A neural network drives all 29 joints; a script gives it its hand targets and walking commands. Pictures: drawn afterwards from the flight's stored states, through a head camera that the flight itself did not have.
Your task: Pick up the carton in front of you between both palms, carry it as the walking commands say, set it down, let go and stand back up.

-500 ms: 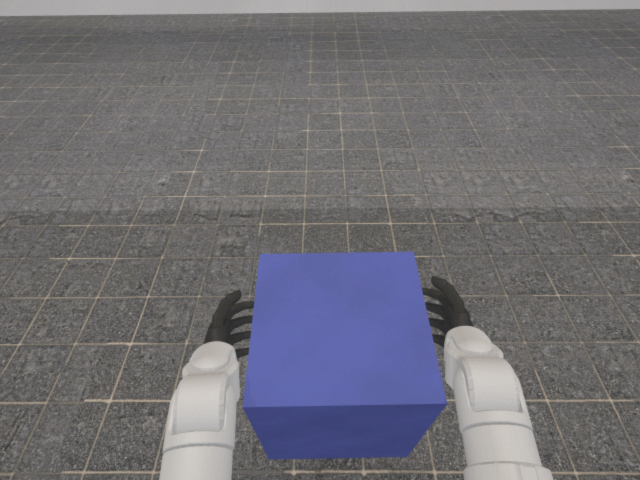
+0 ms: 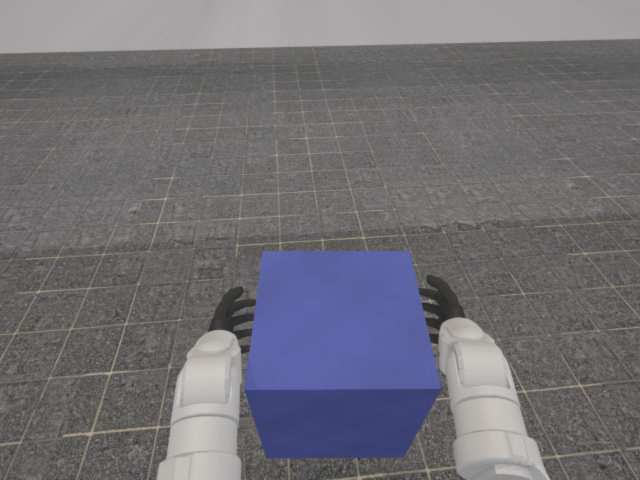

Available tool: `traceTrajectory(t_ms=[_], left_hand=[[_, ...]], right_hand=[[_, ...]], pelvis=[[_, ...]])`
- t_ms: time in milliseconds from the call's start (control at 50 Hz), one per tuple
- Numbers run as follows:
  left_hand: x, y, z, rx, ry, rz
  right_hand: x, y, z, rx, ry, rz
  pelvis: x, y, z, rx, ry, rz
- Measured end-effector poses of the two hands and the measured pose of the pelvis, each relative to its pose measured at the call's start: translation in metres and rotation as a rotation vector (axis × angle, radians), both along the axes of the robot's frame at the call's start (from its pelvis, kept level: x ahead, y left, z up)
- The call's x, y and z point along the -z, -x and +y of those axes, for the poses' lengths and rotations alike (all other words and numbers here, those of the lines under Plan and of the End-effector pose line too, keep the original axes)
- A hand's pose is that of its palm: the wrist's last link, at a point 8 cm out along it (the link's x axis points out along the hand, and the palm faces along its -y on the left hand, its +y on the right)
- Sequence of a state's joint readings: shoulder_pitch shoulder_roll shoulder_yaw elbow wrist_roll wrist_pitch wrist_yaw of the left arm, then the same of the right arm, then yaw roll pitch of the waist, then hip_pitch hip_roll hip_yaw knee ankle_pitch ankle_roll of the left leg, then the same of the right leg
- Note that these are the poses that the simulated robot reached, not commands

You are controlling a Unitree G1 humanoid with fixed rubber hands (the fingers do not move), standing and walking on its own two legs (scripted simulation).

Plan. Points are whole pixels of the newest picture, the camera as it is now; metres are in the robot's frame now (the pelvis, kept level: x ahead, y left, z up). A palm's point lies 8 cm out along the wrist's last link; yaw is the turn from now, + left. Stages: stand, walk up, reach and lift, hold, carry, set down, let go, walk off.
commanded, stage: hold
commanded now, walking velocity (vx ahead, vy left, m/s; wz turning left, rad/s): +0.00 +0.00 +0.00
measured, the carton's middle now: (335, 358) +0.30 +0.00 -0.04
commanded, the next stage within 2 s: set down in 0.20 s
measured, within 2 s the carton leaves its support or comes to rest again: neither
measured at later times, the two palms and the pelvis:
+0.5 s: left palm (237, 319) +0.33 +0.14 +0.02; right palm (446, 311) +0.33 -0.16 +0.03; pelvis +0.02 -0.01 +0.00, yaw -1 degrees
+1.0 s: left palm (234, 361) +0.38 +0.18 -0.19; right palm (393, 354) +0.38 -0.12 -0.17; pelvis -0.01 -0.01 -0.09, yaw -2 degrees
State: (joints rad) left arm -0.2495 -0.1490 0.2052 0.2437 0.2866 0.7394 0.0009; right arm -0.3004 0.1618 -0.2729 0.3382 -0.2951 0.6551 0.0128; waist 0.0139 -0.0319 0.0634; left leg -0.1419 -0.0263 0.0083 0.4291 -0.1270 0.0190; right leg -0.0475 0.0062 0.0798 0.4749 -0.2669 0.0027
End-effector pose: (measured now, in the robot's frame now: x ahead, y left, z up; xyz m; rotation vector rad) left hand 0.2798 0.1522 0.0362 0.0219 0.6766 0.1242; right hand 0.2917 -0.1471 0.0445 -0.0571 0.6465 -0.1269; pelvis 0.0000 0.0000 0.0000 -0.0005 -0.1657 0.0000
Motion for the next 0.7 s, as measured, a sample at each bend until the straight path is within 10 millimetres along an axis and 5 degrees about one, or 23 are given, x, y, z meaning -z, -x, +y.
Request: traceTrajectory(t_ms=[260, 400, 560, 700], left_hand=[[-0.012, -0.024, -0.008, 0.030, 0.009, -0.007], [-0.003, -0.037, -0.011, 0.016, 0.022, 0.009], [0.038, -0.060, -0.006, 0.011, 0.020, 0.041], [0.104, -0.076, 0.008, 0.029, -0.006, 0.059]], right_hand=[[-0.009, -0.011, -0.008, 0.048, -0.014, -0.008], [-0.002, -0.027, -0.011, 0.049, -0.028, 0.007], [0.037, -0.053, -0.006, 0.050, -0.034, 0.038], [0.100, -0.074, 0.008, 0.037, -0.019, 0.056]], pelvis=[[-0.001, -0.013, 0.003, 0.028, -0.007, -0.001], [-0.001, -0.020, -0.004, 0.032, -0.009, 0.021], [0.006, -0.016, -0.016, 0.011, -0.005, 0.117], [0.021, -0.010, -0.021, -0.005, 0.007, 0.316]])
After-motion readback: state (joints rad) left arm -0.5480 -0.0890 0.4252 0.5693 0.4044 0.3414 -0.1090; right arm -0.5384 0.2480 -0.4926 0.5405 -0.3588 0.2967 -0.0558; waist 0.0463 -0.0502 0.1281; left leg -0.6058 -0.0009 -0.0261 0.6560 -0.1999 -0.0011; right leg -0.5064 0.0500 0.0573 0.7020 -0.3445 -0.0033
